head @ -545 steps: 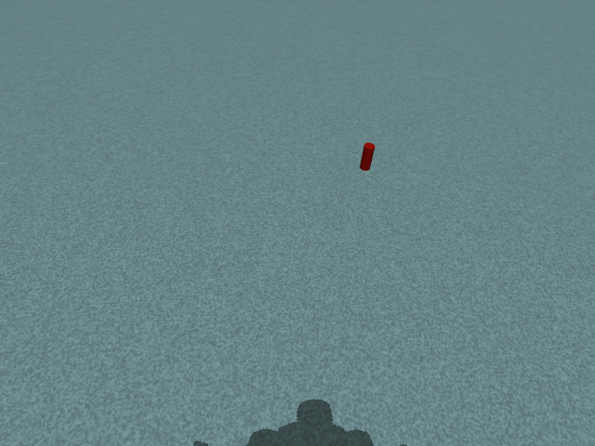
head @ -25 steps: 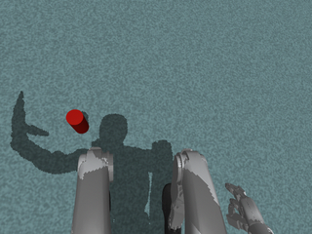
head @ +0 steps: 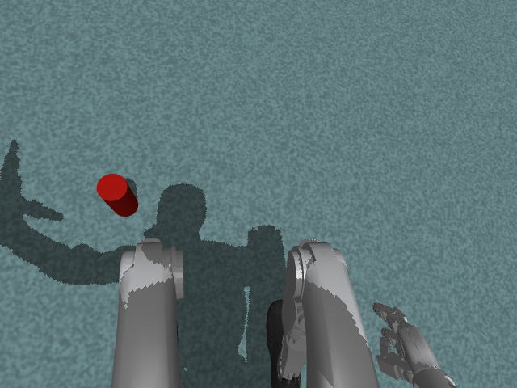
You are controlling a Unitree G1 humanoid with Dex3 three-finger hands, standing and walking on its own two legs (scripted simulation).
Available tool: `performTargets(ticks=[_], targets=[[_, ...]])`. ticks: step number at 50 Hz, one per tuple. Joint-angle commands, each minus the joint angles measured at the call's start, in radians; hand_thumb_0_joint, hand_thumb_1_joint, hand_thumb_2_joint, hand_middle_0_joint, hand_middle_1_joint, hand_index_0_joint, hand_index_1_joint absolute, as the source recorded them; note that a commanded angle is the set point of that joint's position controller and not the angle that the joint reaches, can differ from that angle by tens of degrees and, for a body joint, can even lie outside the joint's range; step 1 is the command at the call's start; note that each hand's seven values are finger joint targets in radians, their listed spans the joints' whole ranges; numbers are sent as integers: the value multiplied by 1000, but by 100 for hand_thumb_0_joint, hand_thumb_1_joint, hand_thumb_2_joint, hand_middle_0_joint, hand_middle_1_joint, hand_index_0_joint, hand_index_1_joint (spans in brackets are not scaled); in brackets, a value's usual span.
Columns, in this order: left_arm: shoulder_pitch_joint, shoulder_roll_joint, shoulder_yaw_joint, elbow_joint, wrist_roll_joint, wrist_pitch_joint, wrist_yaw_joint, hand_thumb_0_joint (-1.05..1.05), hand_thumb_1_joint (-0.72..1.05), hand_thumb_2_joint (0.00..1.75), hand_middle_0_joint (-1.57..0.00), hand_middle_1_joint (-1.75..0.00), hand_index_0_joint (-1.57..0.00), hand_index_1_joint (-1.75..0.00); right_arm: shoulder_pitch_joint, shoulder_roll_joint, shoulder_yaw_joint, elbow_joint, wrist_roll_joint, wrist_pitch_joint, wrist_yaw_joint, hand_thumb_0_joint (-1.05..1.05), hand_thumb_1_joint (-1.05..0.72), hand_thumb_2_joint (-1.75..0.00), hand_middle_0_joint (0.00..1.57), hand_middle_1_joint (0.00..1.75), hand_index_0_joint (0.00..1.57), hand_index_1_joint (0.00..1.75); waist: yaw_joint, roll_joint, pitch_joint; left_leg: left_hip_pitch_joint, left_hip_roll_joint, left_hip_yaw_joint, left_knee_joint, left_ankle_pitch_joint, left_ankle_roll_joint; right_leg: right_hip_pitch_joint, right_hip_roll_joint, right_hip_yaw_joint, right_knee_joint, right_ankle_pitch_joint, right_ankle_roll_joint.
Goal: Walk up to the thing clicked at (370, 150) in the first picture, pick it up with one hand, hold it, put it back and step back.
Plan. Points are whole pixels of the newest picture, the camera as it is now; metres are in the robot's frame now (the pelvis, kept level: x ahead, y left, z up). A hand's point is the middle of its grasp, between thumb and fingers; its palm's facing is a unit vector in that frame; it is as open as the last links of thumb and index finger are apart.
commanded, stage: go down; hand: left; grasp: from the side
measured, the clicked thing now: (119, 197) +0.44 +0.26 -0.31
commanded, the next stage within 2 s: approach in 0.20 s
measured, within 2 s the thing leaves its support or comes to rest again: neither
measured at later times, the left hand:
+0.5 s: hand out of the picture +0.36 +0.43 -0.03, palm faces +0.21 -0.97 -0.07, open 17.5 cm
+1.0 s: hand (68, 203) +0.40 +0.32 -0.23, palm faces +0.10 -0.99 +0.04, open 17.6 cm
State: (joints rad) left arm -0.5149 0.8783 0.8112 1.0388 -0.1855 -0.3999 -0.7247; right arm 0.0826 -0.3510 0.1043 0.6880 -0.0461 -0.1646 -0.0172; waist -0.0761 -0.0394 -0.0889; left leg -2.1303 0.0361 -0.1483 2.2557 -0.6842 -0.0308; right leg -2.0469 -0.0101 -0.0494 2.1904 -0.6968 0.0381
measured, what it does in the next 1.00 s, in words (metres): lowers itself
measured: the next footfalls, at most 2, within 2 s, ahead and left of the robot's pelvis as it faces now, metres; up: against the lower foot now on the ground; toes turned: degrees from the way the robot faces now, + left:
none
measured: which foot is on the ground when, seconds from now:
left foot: down 0.00-1.00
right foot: down 0.00-1.00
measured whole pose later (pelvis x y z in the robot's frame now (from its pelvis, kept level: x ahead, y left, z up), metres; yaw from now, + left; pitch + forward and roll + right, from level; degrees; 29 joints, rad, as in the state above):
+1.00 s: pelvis -0.01 +0.01 -0.09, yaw -7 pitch +18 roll -13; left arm -0.57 0.88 0.73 1.38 -0.23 -0.87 -0.61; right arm -0.12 -0.38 0.37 0.62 -0.25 -0.10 0.05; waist -0.20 -0.22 0.18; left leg -2.25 0.03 -0.30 2.61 -0.71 -0.03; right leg -2.11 0.06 -0.14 2.43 -0.67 0.06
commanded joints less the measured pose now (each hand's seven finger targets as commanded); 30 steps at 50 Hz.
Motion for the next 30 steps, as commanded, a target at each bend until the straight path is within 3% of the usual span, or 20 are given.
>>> performTargets(ticks=[1, 4, 5, 9, 12, 14, 15, 17, 21, 22, 26, 30], targets=[[-162, 430, 87, -185, -42, -55, 1, 0, -51, 12, -3, -10, -2, -10, 123, -240, -85, -49, 7, -22, -18, 0, -91, -91, 20, 30, 20, 30, 46, 274, -607, 499, 1, 75, -284, 143, 47, 253, 26, -60, -207, 145, -73], [-161, 441, 92, -179, -45, -57, -1, 0, -54, 10, -4, -10, -3, -10, 114, -239, -82, -53, 7, -22, -17, 0, -91, -91, 20, 30, 20, 30, 42, 253, -591, 448, -3, 81, -274, 106, 53, 254, 30, -63, -207, 112, -70], [-151, 459, 105, -190, -46, -59, -2, 0, -54, 11, -4, -10, -3, -10, 110, -243, -83, -58, 6, -22, -17, 0, -92, -91, 20, 30, 20, 30, 57, 255, -609, 461, -2, 84, -277, 116, 53, 265, 30, -59, -211, 119, -71], [-141, 436, 93, -168, -49, -56, -8, 0, -51, 11, -3, -9, -3, -10, 109, -244, -78, -55, 5, -21, -16, 0, -91, -91, 20, 30, 20, 30, 46, 258, -596, 466, 0, 80, -265, 140, 51, 250, 31, -64, -197, 139, -72], [-162, 456, 95, -190, -51, -58, -11, 0, -54, 10, -4, -9, -3, -10, 110, -248, -79, -59, 6, -19, -16, 0, -92, -91, 20, 30, 20, 30, 47, 290, -597, 475, 2, 70, -275, 114, 47, 227, 31, -68, -186, 120, -74], [-167, 430, 81, -182, -52, -58, -14, 0, -53, 10, -4, -10, -3, -10, 103, -252, -78, -59, 8, -20, -16, 0, -91, -91, 20, 30, 20, 30, 36, 289, -567, 470, 4, 59, -281, 93, 47, 196, 31, -75, -179, 108, -74], [-182, 449, 88, -199, -54, -61, -13, 0, -53, 16, -6, -14, -3, -17, 104, -251, -77, -59, 8, -21, -16, 0, -93, -91, 20, 30, 20, 30, 36, 298, -566, 466, 5, 57, -284, 78, 47, 201, 31, -76, -178, 99, -74], [-158, 445, 91, -164, -60, -65, -16, 0, -59, 5, -8, -11, -6, -12, 92, -252, -72, -61, 9, -21, -15, 0, -91, -90, 20, 30, 20, 30, 39, 279, -552, 455, 4, 55, -274, 76, 47, 185, 33, -77, -174, 94, -74], [-169, 366, 76, -93, -96, -111, -33, 0, -61, 5, -8, -11, -6, -13, 87, -255, -55, -54, -2, -28, -9, 0, -91, -90, 20, 30, 20, 30, 1, 258, -513, 443, 5, 42, -225, 147, 42, 157, 35, -89, -135, 143, -75], [-179, 350, 68, -56, -104, -125, -36, 0, -61, 5, -8, -11, -6, -13, 87, -259, -49, -55, -7, -29, -9, 0, -91, -90, 20, 30, 20, 30, -19, 235, -493, 420, 4, 45, -203, 144, 45, 162, 38, -94, -140, 142, -71], [-195, 305, 29, 35, -117, -195, -38, 0, -59, 5, -8, -11, -6, -12, 56, -268, -25, -65, -26, -37, 0, 0, -90, -90, 20, 30, 20, 30, -40, 191, -447, 360, 7, 43, -162, 76, 47, 153, 47, -107, -125, 93, -68], [-231, 347, 27, 66, -111, -272, -20, 0, -58, 5, -7, -11, -6, -12, 19, -289, 2, -76, -53, -30, 11, 0, -90, -90, 20, 30, 20, 30, -43, 225, -430, 341, 13, 36, -122, 52, 41, 141, 56, -125, -83, 77, -70]])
